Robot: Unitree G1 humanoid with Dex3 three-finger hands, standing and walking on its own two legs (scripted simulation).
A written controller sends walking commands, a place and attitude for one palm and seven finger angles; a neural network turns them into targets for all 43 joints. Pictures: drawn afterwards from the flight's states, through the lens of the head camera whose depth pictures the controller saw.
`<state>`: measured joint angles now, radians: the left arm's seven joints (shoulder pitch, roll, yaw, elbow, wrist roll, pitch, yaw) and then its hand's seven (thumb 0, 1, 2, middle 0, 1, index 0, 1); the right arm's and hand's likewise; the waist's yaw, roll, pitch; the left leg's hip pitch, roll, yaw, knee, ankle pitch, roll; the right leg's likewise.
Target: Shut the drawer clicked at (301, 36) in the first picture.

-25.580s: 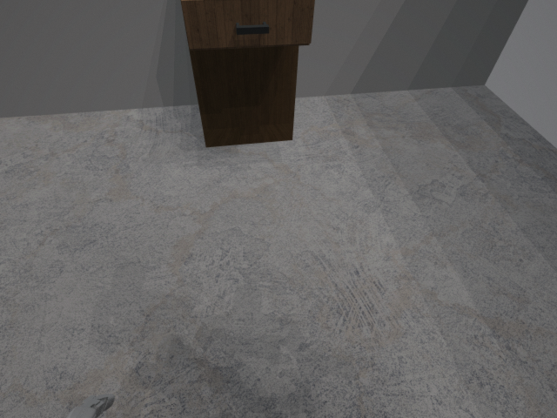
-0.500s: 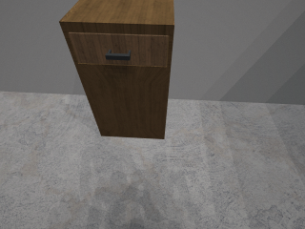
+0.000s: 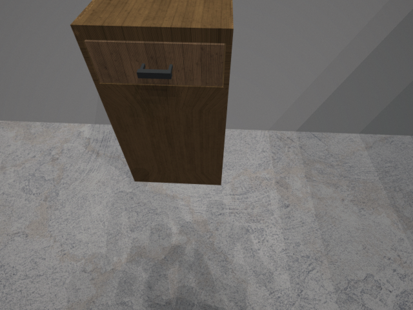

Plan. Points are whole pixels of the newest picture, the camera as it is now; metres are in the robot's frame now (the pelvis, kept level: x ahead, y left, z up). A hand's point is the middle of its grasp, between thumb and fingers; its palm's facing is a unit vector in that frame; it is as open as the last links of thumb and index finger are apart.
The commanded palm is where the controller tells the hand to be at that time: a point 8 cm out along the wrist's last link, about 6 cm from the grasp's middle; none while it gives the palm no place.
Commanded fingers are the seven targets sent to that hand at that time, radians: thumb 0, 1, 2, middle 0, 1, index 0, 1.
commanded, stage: look to check the result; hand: left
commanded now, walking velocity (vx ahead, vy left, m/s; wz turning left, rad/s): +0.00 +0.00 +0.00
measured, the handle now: (155, 70) +0.83 +0.22 -0.01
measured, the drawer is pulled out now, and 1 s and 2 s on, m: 0.00 0.00 0.00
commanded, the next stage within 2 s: stand and wait in 0.24 s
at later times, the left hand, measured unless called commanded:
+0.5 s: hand out of the picture +0.08 +0.23 -0.16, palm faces -0.01 -0.96 -0.30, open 7.3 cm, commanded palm none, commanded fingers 0.00 0.90 0.90 -0.20 -0.30 -0.20 -0.30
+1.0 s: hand out of the picture +0.08 +0.24 -0.16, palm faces -0.01 -0.95 -0.31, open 7.3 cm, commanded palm none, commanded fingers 0.00 0.90 0.90 -0.20 -0.30 -0.20 -0.30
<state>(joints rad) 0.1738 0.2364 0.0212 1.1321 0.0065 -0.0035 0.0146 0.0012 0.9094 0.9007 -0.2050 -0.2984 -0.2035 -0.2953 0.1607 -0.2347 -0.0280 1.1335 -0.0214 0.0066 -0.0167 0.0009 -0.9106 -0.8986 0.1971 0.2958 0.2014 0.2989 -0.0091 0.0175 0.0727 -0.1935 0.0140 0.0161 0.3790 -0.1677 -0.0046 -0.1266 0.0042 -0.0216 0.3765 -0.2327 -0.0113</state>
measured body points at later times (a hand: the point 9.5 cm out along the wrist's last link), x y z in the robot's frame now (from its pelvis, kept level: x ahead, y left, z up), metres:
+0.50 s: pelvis +0.01 +0.00 +0.00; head +0.03 +0.00 +0.45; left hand +0.08 +0.28 -0.14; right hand +0.08 -0.27 -0.14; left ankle +0.02 +0.12 -0.75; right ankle -0.02 -0.11 -0.75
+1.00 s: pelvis +0.02 +0.01 +0.00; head +0.04 +0.00 +0.45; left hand +0.09 +0.29 -0.14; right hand +0.08 -0.28 -0.14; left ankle +0.02 +0.12 -0.75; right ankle -0.02 -0.11 -0.75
